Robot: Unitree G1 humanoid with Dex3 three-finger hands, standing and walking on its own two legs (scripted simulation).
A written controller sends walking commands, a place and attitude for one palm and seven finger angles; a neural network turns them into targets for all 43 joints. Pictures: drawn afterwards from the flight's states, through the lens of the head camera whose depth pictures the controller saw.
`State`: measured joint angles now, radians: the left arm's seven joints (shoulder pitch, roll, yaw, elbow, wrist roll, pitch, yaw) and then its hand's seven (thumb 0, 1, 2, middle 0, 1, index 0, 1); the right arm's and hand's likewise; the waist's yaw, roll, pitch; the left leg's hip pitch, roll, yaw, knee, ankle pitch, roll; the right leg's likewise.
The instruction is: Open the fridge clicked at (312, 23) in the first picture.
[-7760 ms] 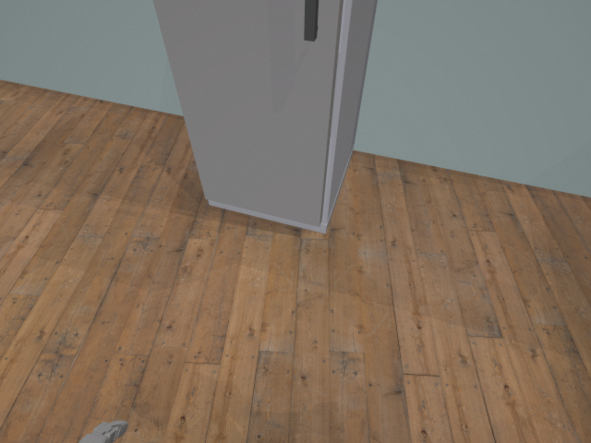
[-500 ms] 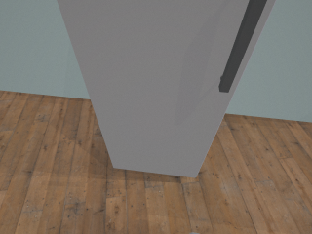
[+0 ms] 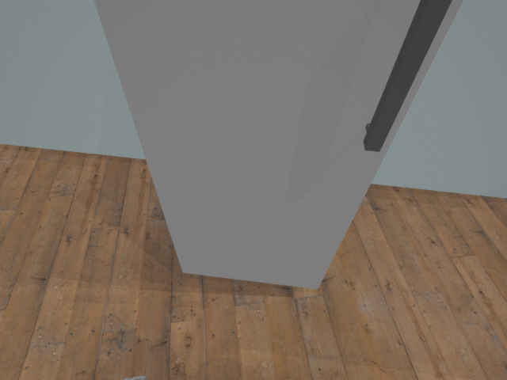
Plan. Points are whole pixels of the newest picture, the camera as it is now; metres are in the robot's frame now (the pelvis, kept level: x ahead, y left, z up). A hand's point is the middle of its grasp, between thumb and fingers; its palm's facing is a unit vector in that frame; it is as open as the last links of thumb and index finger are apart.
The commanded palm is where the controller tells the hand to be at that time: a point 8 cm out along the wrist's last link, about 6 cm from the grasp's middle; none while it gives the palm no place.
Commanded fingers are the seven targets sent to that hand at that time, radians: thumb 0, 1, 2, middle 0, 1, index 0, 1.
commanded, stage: come to a stop and stand still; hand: right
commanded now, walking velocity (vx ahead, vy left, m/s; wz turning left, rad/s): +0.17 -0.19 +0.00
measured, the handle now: (408, 47) +0.51 -0.19 +0.28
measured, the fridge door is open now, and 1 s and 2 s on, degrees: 0 0 0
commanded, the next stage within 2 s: look again from close up in 1.46 s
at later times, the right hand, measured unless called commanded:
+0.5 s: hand out of the picture -0.01 -0.22 -0.17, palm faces +0.05 +0.97 -0.25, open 7.4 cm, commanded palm none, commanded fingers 0.00 -0.90 -0.90 0.20 0.30 0.20 0.30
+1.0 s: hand out of the picture -0.01 -0.24 -0.16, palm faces -0.01 +0.97 -0.25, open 7.4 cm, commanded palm none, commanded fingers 0.00 -0.90 -0.90 0.20 0.30 0.20 0.30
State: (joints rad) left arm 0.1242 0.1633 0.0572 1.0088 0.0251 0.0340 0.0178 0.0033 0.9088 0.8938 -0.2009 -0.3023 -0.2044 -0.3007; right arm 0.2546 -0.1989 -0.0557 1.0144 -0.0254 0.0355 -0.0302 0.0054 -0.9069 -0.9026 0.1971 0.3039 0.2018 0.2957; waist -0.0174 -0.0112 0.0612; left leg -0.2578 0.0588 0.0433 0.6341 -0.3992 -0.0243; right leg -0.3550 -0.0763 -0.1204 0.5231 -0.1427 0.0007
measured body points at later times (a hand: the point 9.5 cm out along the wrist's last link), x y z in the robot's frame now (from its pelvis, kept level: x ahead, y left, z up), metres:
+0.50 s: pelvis -0.02 -0.02 +0.00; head -0.01 -0.02 +0.45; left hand +0.03 +0.22 -0.15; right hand -0.01 -0.27 -0.15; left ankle +0.00 +0.13 -0.73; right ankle -0.04 -0.13 -0.73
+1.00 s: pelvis -0.05 -0.04 +0.00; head -0.05 -0.04 +0.45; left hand -0.01 +0.21 -0.14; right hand -0.01 -0.29 -0.14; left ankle +0.00 +0.13 -0.73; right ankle -0.04 -0.13 -0.73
